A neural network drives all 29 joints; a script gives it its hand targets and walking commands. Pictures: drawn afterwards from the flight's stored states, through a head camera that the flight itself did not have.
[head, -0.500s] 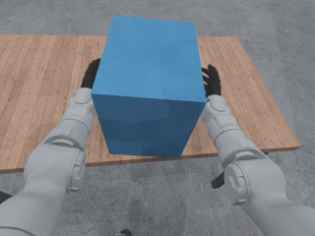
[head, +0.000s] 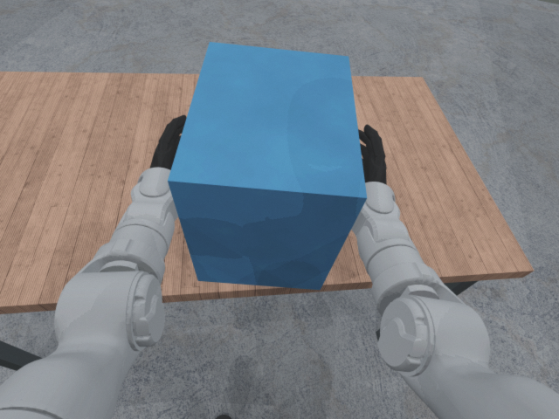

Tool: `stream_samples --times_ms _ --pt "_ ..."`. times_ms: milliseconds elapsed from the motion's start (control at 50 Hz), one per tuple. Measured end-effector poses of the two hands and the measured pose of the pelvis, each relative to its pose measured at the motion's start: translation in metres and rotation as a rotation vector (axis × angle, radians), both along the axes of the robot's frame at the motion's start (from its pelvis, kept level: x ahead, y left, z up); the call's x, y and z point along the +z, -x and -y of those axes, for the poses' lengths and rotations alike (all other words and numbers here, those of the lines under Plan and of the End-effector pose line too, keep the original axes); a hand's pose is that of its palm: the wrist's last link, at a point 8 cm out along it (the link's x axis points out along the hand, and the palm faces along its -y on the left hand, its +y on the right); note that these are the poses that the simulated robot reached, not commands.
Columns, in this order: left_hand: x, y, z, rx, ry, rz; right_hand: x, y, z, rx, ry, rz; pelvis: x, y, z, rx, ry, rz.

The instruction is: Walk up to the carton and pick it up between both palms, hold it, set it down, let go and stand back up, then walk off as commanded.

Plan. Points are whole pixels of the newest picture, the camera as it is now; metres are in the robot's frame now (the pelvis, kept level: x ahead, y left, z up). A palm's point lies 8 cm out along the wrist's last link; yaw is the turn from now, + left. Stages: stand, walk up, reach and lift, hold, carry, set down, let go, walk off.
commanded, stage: reach and lift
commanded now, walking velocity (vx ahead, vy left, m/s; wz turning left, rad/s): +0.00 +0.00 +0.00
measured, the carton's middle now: (268, 175) +0.46 +0.02 +0.05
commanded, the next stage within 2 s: none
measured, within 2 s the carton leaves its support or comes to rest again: leaves its support in 1.10 s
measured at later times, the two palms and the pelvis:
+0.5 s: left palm (164, 173) +0.44 +0.17 +0.07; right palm (369, 184) +0.42 -0.13 +0.09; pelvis +0.02 -0.01 +0.01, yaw +1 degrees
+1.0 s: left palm (164, 174) +0.44 +0.17 +0.08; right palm (369, 185) +0.42 -0.13 +0.09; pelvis +0.02 -0.01 +0.01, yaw +1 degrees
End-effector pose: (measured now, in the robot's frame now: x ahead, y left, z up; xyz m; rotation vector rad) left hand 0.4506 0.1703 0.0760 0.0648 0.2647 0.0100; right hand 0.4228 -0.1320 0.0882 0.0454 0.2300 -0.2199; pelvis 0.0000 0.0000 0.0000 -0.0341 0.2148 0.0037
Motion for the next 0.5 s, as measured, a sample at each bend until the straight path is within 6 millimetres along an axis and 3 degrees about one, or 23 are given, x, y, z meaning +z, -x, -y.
stream_samples --times_ms 160,500 --pt "0.003 0.006 0.000 -0.011 0.006 0.024 0.001 0.009 0.000 0.006 0.053 0.063 0.006 -0.009 -0.001 -0.005 -0.014 0.085" --pt "-0.001 0.010 -0.002 0.011 0.004 -0.005 -0.003 0.004 -0.001 0.036 0.087 0.051 0.009 -0.022 0.008 0.013 -0.019 0.123"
